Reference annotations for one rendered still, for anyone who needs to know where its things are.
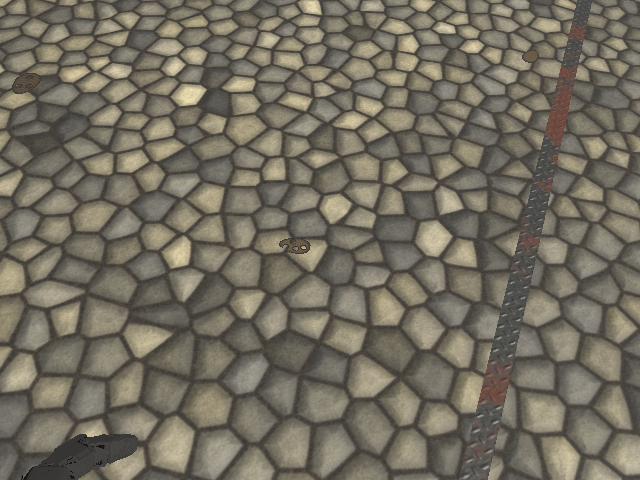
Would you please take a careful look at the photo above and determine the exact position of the left robot hand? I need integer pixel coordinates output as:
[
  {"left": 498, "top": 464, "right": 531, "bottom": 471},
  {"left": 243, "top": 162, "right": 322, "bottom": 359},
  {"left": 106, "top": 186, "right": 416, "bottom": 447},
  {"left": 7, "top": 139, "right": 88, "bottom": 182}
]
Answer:
[{"left": 21, "top": 434, "right": 138, "bottom": 480}]

